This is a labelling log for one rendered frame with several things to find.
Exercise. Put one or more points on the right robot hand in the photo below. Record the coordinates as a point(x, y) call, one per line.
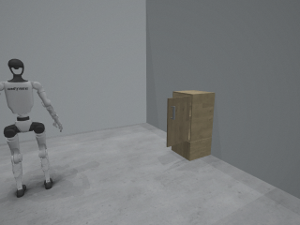
point(58, 122)

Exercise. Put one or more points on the left robot shin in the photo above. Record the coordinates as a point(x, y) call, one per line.
point(17, 170)

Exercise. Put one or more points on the cupboard door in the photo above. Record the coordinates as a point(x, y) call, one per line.
point(177, 129)

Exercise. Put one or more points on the robot right upper arm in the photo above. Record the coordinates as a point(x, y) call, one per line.
point(42, 94)

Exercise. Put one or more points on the robot torso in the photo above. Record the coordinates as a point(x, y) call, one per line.
point(20, 100)

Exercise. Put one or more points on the handle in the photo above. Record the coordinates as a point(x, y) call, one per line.
point(173, 112)

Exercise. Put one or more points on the robot right forearm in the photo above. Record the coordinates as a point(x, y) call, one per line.
point(52, 112)

